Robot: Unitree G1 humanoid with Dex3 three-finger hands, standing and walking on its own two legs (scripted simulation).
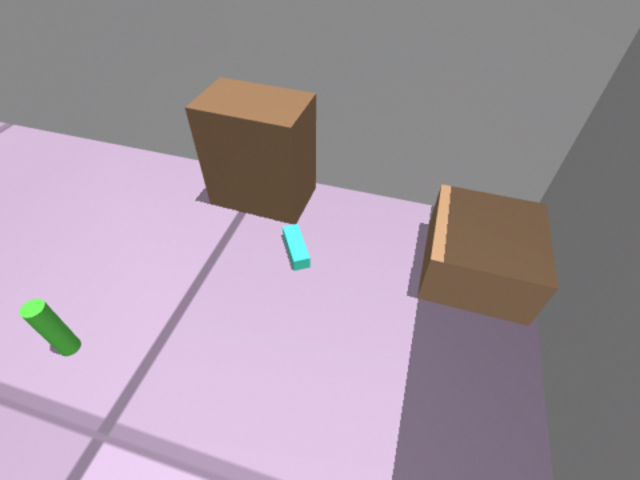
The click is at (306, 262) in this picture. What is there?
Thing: lying carton
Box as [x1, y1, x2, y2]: [283, 224, 309, 270]
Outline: 297,224 283,226 283,235 294,270 309,267 309,256
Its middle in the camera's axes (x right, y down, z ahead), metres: -0.10 +0.00 +1.65
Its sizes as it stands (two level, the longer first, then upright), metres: 0.209 0.069 0.059
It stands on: the floor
